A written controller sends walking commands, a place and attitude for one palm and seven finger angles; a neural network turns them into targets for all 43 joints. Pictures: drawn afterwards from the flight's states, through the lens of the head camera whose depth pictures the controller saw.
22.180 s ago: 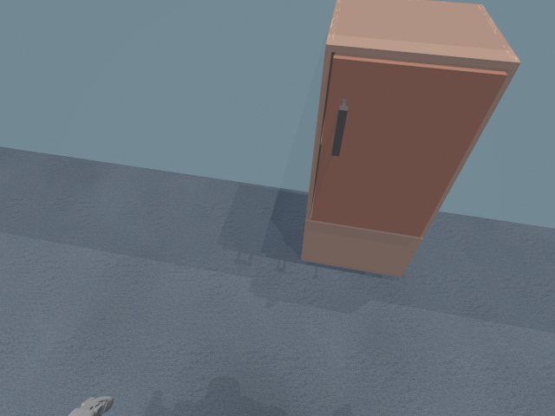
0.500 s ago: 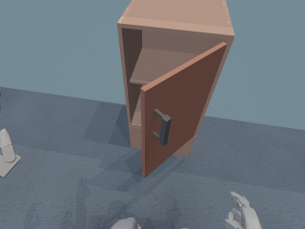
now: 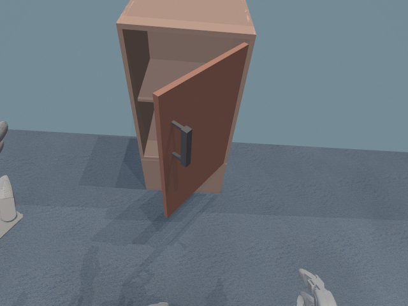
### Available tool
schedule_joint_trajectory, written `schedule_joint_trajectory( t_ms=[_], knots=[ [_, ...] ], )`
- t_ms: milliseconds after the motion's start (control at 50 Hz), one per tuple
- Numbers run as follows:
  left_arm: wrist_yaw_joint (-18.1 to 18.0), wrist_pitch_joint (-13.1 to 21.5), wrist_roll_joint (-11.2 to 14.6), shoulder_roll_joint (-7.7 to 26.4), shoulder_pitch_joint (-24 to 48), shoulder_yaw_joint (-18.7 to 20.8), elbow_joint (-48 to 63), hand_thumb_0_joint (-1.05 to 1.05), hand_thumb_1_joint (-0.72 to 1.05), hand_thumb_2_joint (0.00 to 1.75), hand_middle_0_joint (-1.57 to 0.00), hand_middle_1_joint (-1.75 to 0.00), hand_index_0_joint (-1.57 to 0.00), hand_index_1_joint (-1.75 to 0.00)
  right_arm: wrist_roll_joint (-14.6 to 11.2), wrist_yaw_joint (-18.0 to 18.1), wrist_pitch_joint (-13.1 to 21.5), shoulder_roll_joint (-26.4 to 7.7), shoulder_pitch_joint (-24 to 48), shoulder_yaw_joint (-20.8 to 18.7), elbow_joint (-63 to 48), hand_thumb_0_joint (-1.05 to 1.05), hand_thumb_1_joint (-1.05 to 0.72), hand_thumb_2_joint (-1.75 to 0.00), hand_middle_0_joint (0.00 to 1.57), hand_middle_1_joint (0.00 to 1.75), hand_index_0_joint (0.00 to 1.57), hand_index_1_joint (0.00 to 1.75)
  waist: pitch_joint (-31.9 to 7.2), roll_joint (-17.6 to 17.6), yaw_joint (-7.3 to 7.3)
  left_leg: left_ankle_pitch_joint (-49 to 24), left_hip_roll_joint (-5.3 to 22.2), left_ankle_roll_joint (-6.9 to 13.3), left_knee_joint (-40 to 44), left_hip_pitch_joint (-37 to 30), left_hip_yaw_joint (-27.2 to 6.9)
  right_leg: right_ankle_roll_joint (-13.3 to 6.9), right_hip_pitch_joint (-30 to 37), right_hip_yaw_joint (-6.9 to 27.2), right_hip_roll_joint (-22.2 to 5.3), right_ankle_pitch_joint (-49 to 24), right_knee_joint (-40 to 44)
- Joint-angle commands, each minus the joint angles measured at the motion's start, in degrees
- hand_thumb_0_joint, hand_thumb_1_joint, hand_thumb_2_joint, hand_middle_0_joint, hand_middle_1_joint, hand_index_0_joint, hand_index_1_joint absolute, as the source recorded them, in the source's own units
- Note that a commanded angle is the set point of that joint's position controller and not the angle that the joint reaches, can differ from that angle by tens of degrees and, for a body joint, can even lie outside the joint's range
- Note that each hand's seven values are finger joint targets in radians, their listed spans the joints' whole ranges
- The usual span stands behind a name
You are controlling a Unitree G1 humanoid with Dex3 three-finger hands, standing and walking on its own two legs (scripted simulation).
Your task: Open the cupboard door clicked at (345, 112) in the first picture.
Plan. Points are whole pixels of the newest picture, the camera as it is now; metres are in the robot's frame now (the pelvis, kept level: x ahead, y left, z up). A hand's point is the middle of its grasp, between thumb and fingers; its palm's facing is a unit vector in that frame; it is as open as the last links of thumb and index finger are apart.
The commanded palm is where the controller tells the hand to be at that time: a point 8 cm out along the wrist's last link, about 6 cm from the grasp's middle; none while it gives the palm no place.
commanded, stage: stop stepping back and stand still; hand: left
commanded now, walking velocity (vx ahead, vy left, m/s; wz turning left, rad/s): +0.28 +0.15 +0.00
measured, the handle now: (180, 144) +0.53 +0.11 -0.03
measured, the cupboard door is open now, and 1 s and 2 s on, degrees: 51 51 51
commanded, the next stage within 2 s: let the arm hang, fingers relaxed in 0.80 s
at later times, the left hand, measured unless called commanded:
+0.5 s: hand out of the picture +0.11 +0.27 +0.18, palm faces +0.49 -0.76 -0.43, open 7.4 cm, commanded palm +0.05 +0.29 +0.19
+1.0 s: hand out of the picture +0.11 +0.26 +0.05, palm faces +0.32 -0.83 -0.45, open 7.4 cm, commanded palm none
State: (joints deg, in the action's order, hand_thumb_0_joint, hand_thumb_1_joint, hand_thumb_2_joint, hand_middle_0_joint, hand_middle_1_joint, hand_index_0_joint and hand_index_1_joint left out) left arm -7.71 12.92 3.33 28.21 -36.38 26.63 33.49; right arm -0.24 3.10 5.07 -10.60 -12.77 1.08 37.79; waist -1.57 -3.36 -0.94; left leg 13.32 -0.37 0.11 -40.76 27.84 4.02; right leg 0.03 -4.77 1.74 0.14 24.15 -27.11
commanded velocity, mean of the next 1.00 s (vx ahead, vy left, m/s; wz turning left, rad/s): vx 0.12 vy -0.01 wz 0.00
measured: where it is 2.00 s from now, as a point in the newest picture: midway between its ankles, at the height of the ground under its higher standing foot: outside the picture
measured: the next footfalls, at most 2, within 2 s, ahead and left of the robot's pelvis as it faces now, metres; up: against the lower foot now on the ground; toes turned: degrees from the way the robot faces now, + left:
left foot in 0.02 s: +0.08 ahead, +0.09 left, +0.00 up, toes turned +3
left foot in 0.58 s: -0.08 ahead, +0.10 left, +0.00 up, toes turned +7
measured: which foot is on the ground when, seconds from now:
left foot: up 0.00-0.00, down 0.02-0.28, up 0.30-0.56, down 0.58-1.00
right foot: down 0.00-1.00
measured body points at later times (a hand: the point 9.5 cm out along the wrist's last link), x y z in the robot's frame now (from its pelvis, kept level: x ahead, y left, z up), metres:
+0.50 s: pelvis -0.09 -0.01 +0.01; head -0.11 -0.01 +0.46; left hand +0.07 +0.30 +0.20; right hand +0.04 -0.25 -0.08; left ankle -0.07 +0.14 -0.68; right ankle -0.03 -0.09 -0.73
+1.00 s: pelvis -0.10 +0.00 +0.00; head -0.10 -0.03 +0.44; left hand +0.09 +0.30 +0.07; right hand +0.04 -0.24 -0.13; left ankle -0.08 +0.11 -0.71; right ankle -0.06 -0.09 -0.73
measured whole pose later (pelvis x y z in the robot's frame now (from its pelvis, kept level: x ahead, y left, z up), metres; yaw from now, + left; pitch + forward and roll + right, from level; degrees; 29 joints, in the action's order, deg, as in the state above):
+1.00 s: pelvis -0.10 +0.00 +0.00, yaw +5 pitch -1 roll +0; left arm -3.6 2.7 -1.5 17.5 -17.4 12.7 -2.1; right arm 0.4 -0.7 1.8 -13.9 -12.5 -1.9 43.9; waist 0.1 3.6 0.9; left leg 22.9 1.8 0.1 -46.6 23.3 4.0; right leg -2.9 -19.0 -8.7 -2.5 16.1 -36.0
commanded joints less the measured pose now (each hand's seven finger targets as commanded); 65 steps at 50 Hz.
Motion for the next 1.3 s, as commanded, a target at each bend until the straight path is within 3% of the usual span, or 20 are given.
schedule_joint_trajectory(
  t_ms=[0, 40, 80, 200, 240, 260, 280, 380, 520, 580, 760, 820, 860, 880, 960, 1020, 1040, 1120, 1160, 1280],
  knots=[
    [-1.7, 0.9, 0.5, 5.7, 5.6, 4.8, 4.3, 0.0, 0.9, 0.9, -0.2, -0.3, -0.2, -0.3, -0.3, 2.2, 4.6, -9.7, 6.0, -3.4, -9.0, 0.0, -0.9, -0.9, 0.2, 0.3, 0.2, 0.3, -7.4, 9.5, 3.14, -24.8, 3.7, 4.2, 13.7, -25.3, -4.2, 1.1, -10.2, -2.9, -5.7, -39.8, -12.5],
    [-1.7, 1.8, 0.0, 6.5, 9.3, 3.7, 5.4, 0.0, 0.9, 0.9, -0.2, -0.3, -0.2, -0.3, -0.4, 1.0, 5.9, -10.2, 2.6, -3.7, -9.2, 0.0, -0.9, -0.9, 0.2, 0.3, 0.2, 0.3, -7.3, 13.9, 2.12, -35.2, 13.7, 9.1, 17.4, -28.9, -17.9, 1.8, -19.9, -2.1, -0.5, 3.3, -22.2],
    [-2.0, 1.6, -0.7, 7.7, 10.0, 4.2, 7.3, 0.0, 0.9, 0.9, -0.2, -0.3, -0.2, -0.3, 0.8, 0.8, 6.8, -9.7, 4.2, -3.5, -8.8, 0.0, -0.9, -0.9, 0.2, 0.3, 0.2, 0.3, -3.7, 13.3, 1.94, -16.8, 15.7, 9.0, 24.2, -20.6, -23.0, 0.9, -18.8, -1.9, -0.6, 7.8, -22.9],
    [-2.8, 1.4, -1.6, 8.9, 0.5, 7.6, 9.1, 0.0, 0.9, 0.9, -0.2, -0.3, -0.2, -0.3, 0.5, 1.2, 4.8, -9.1, 7.5, -3.5, -11.9, 0.0, -0.9, -0.9, 0.2, 0.3, 0.2, 0.3, 0.7, 18.7, 0.37, 30.7, 8.8, 3.1, 31.6, 11.5, -9.9, -1.4, 7.9, -8.8, 1.6, 0.9, -9.7],
    [-2.7, 1.5, -2.4, 8.6, 0.7, 7.5, 6.1, 0.0, 0.9, 0.9, -0.2, -0.3, -0.2, -0.3, 0.7, 1.3, 3.1, -7.7, 7.6, -4.1, -12.4, 0.0, -0.9, -0.9, 0.2, 0.3, 0.2, 0.3, 2.8, 2.6, -0.02, 25.3, 1.5, 0.8, 7.0, 13.8, -3.4, -5.8, 2.2, 6.1, -5.8, 13.4, 6.2],
    [-2.5, 1.4, -2.2, 9.6, 2.8, 7.7, 6.4, 0.0, 0.9, 0.9, -0.2, -0.3, -0.2, -0.3, 0.6, 1.3, 2.5, -8.0, 6.9, -4.8, -11.9, 0.0, -0.9, -0.9, 0.2, 0.3, 0.2, 0.3, 4.0, -12.3, 0.06, 16.5, -2.0, -0.4, -18.8, 9.2, -2.0, -11.9, -14.5, 30.8, -21.3, 28.1, 21.6],
    [-2.2, 2.0, -1.4, 8.3, 8.3, 6.6, 6.8, 0.0, 0.9, 0.9, -0.2, -0.3, -0.2, -0.3, 1.7, 1.3, 2.6, -9.3, 6.0, -5.1, -9.7, 0.0, -0.9, -0.9, 0.2, 0.3, 0.2, 0.3, 6.2, -10.3, 1.42, 10.6, -0.7, -1.2, -30.4, 9.4, -5.5, -12.0, -22.1, 31.8, -23.7, 27.5, 24.0],
    [-1.3, 2.7, -2.1, 5.5, 12.1, 3.8, -3.6, 0.0, 0.9, 0.9, -0.2, -0.3, -0.2, -0.3, 1.1, 1.7, 3.3, -7.1, 3.6, -3.6, -7.7, 0.0, -0.9, -0.9, 0.2, 0.3, 0.2, 0.3, 1.2, -0.1, 3.05, 1.8, 3.1, -0.1, -17.6, 0.2, -1.6, -7.0, -20.9, 8.8, -13.9, 14.6, 17.6],
    [-3.3, 1.8, -2.6, 4.2, 10.8, 1.3, 3.7, 0.0, 0.9, 0.9, -0.2, -0.3, -0.2, -0.3, 1.4, 3.5, 6.3, -7.5, 2.5, -3.3, -9.0, 0.0, -0.9, -0.9, 0.2, 0.3, 0.2, 0.3, -2.7, -2.9, 1.43, 10.0, 0.6, 2.7, 17.0, -17.3, 2.9, -5.0, -11.6, 5.1, -10.6, 12.6, 10.7],
    [-3.8, 3.3, -3.0, 6.2, 12.9, 4.1, 10.9, 0.0, 0.9, 0.9, -0.2, -0.3, -0.2, -0.3, 1.2, 2.6, 6.0, -8.9, 2.6, -3.5, -10.5, 0.0, -0.9, -0.9, 0.2, 0.3, 0.2, 0.3, 0.6, 19.8, 1.9, 16.9, 20.4, 10.7, 30.1, -20.9, -26.4, 0.3, -25.9, -6.0, 0.0, 3.5, -19.1],
    [-2.9, 1.1, -2.5, 4.7, 7.7, 3.6, 1.8, 0.0, 0.9, 0.9, -0.2, -0.3, -0.2, -0.3, 0.4, 1.3, 5.4, -8.2, 3.8, -3.8, -8.7, 0.0, -0.9, -0.9, 0.2, 0.3, 0.2, 0.3, 2.9, 10.5, 1.31, 15.7, 10.9, 4.4, 17.1, -0.3, -4.3, -0.1, -0.8, -6.9, 0.2, -3.4, -2.3],
    [-2.7, 0.0, -2.0, 7.0, 11.8, 3.4, 0.5, 0.0, 0.9, 0.9, -0.2, -0.3, -0.2, -0.3, 0.2, 1.1, 4.8, -7.5, 5.8, -4.0, -9.1, 0.0, -0.9, -0.9, 0.2, 0.3, 0.2, 0.3, 3.9, -10.9, 0.83, 15.1, 1.6, 0.6, -16.3, 4.9, -2.9, -10.4, -7.1, 26.1, -20.4, -1.3, 16.3],
    [-2.2, 0.7, -2.3, 5.4, 12.6, 3.2, -1.0, 0.0, 0.9, 0.9, -0.2, -0.3, -0.2, -0.3, 0.2, 0.5, 4.5, -7.4, 2.9, -4.2, -6.7, 0.0, -0.9, -0.9, 0.2, 0.3, 0.2, 0.3, -2.0, -6.4, 1.99, 11.1, 3.3, 0.2, -17.8, -0.1, -4.2, -9.5, -7.1, 17.7, -17.3, -1.9, 13.6],
    [4.2, -9.0, -7.3, -8.3, 14.0, -16.6, -39.0, 0.0, 0.9, 0.9, -0.2, -0.3, -0.2, -0.3, 1.0, -4.7, 3.3, -11.2, 3.0, -6.1, 3.3, 0.0, -0.9, -0.9, 0.2, 0.3, 0.2, 0.3, 0.3, -1.5, 3.49, 16.4, 7.8, 0.3, -19.5, 6.7, -4.1, -10.1, -9.8, 3.9, -20.9, -24.8, 2.2],
    [6.5, -13.9, -4.8, -11.5, 17.9, -20.1, -45.4, 0.0, 0.9, 0.9, -0.2, -0.3, -0.2, -0.3, 1.0, -4.2, -4.3, -4.7, -4.2, -3.0, 2.6, 0.0, -0.9, -0.9, 0.2, 0.3, 0.2, 0.3, 1.2, -6.8, 4.65, 4.5, 1.6, 0.2, 3.2, -12.4, 0.3, -6.1, -19.9, -3.9, -10.8, -12.5, -1.1],
    [7.1, -14.2, -4.3, -13.1, 19.2, -22.1, -53.4, 0.0, 0.9, 0.9, -0.2, -0.3, -0.2, -0.3, 3.7, -3.6, -4.4, -13.4, -3.8, -4.4, 2.3, 0.0, -0.9, -0.9, 0.2, 0.3, 0.2, 0.3, 3.2, 10.9, 3.83, -4.6, 20.7, 11.7, 20.8, -9.9, -28.3, 0.2, -27.0, -5.1, -1.4, 4.8, -22.4],
    [7.2, -14.1, -4.3, -11.5, 21.4, -22.0, -55.3, 0.0, 0.9, 0.9, -0.2, -0.3, -0.2, -0.3, 4.2, -2.9, -4.7, -13.8, -1.7, -4.2, 2.2, 0.0, -0.9, -0.9, 0.2, 0.3, 0.2, 0.3, 3.5, 8.3, 3.26, -3.1, 22.2, 14.4, 23.8, -5.4, -29.5, 0.0, -23.2, -0.1, -2.4, 6.7, -26.8],
    [7.5, -13.4, -4.6, -9.4, 17.7, -22.4, -69.8, 0.0, 0.9, 0.9, -0.2, -0.3, -0.2, -0.3, 2.9, -2.3, -4.4, -9.3, 3.6, -2.3, 5.5, 0.0, -0.9, -0.9, 0.2, 0.3, 0.2, 0.3, 0.3, 17.3, -1.49, -6.3, 9.8, 5.1, 17.2, -1.0, -10.6, 0.0, -5.7, -0.5, -2.3, -9.0, -8.0],
    [7.1, -11.7, -4.3, -6.0, 15.5, -22.7, -76.2, 0.0, 0.9, 0.9, -0.2, -0.3, -0.2, -0.3, 1.2, -2.1, -4.8, -5.2, 0.9, -2.0, 7.5, 0.0, -0.9, -0.9, 0.2, 0.3, 0.2, 0.3, -4.0, 1.0, 0.05, 5.1, 1.3, 0.1, 5.8, -4.5, -2.2, -2.4, -3.6, 13.5, -11.5, -21.3, 4.4],
    [5.8, -11.6, -4.2, -10.6, 22.5, -22.8, -83.2, 0.0, 0.9, 0.9, -0.2, -0.3, -0.2, -0.3, 1.2, -1.7, -6.7, -2.2, -6.8, -3.1, 15.7, 0.0, -0.9, -0.9, 0.2, 0.3, 0.2, 0.3, -2.1, 0.5, 3.34, 6.8, 1.7, 0.8, 5.9, -11.6, -4.2, -6.1, -3.5, 8.8, -11.9, -25.3, 9.1]
  ],
)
